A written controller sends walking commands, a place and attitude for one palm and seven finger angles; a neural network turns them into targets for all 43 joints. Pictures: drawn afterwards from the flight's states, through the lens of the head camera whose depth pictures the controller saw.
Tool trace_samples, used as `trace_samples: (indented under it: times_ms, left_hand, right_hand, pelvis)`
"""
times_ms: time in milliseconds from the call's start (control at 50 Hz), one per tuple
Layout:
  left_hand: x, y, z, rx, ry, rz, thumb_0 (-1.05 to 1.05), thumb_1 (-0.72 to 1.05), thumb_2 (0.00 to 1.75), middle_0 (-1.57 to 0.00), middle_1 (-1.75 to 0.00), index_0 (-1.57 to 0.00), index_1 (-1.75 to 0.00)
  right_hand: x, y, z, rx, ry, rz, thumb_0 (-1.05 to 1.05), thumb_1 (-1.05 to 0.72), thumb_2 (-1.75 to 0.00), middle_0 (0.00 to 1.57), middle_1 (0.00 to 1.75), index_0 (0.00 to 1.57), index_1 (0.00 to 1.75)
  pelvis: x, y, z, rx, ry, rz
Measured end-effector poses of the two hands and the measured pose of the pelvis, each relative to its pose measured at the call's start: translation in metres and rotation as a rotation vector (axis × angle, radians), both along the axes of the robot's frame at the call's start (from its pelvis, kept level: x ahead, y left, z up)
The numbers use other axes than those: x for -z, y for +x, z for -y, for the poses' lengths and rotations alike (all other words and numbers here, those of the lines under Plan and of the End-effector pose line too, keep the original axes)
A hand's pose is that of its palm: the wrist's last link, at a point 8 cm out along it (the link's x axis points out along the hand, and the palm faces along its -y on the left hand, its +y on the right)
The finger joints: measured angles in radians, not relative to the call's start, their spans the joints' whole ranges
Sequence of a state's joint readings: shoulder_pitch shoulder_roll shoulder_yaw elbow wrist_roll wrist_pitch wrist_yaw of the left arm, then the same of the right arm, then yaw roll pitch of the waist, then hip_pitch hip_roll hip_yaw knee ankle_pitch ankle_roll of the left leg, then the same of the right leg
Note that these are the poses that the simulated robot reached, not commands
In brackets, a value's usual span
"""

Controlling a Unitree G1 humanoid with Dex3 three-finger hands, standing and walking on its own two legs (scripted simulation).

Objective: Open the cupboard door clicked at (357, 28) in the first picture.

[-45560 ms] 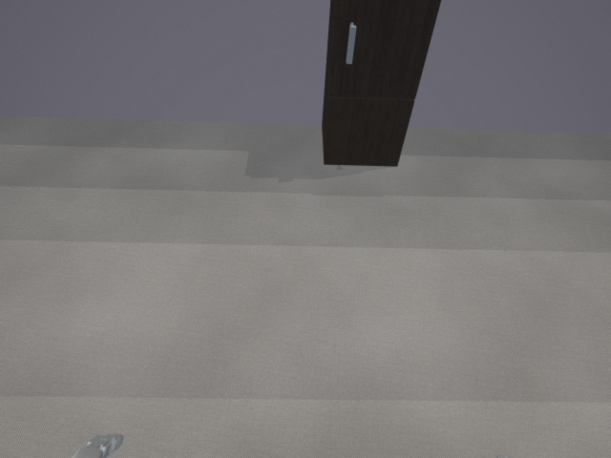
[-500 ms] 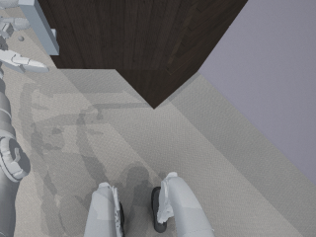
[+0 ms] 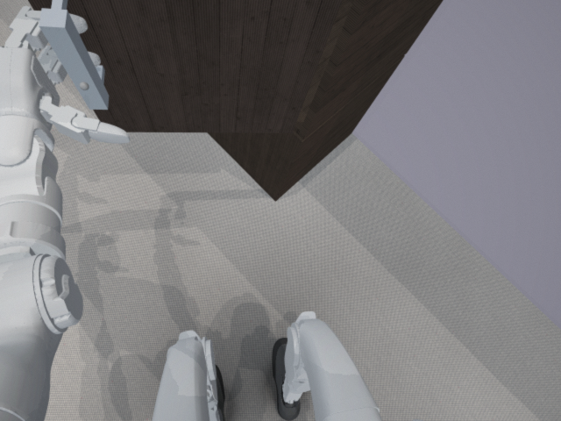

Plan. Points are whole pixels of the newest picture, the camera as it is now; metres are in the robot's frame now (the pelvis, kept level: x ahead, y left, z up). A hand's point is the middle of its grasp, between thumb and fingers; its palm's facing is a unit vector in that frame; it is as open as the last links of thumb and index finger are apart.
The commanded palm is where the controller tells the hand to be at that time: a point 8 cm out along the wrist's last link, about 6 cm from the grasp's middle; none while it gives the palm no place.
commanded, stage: slide the fingers in behind the handle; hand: left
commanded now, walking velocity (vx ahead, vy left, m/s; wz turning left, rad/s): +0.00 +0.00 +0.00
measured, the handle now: (81, 52) +0.59 +0.21 +0.03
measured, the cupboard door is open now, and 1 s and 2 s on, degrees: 50 50 55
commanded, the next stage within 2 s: close the thumb around the handle in 0.78 s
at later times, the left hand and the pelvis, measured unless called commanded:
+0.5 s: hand (102, 86) +0.54 +0.18 +0.03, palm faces +0.03 -1.00 -0.04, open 14.0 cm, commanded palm +0.52 +0.20 +0.03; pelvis +0.00 -0.01 +0.00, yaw +1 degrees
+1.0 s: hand (100, 89) +0.53 +0.18 +0.03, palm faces +0.02 -1.00 -0.02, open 13.8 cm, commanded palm +0.52 +0.21 +0.03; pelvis +0.00 +0.00 +0.00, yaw +0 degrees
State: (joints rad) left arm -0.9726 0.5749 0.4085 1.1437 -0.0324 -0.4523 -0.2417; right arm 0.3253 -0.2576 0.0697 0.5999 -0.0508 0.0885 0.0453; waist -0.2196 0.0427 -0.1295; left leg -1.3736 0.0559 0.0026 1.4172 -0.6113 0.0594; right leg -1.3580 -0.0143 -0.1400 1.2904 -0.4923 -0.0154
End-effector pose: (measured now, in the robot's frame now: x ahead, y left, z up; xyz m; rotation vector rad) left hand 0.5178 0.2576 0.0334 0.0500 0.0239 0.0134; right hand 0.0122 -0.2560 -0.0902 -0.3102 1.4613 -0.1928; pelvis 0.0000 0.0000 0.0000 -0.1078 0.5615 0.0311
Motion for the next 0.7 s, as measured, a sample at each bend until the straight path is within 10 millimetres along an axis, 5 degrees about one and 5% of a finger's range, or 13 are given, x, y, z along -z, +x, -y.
trace_samples:
  times_ms: [300, 700]
  left_hand:
    - [0.001, 0.002, 0.02, 0.005, -0.016, -0.001, -0.01, -0.5, 0.3, -0.3, -1.2, -0.3, -1.22]
    - [0.0, -0.002, 0.021, -0.007, -0.03, -0.004, -0.01, -0.5, 0.3, -0.3, -1.2, -0.28, -1.2]
  right_hand:
    - [0.006, -0.001, 0.005, 0.006, 0.015, -0.014, 0.0, -0.9, -0.9, 0.2, 0.3, 0.21, 0.3]
    - [0.0, 0.007, 0.01, 0.004, 0.002, 0.014, 0.0, -0.9, -0.9, 0.2, 0.3, 0.2, 0.3]
  pelvis:
    - [0.001, 0.001, 0.005, 0.001, 0.013, -0.004]
    - [-0.003, 0.003, 0.006, 0.002, 0.015, 0.008]
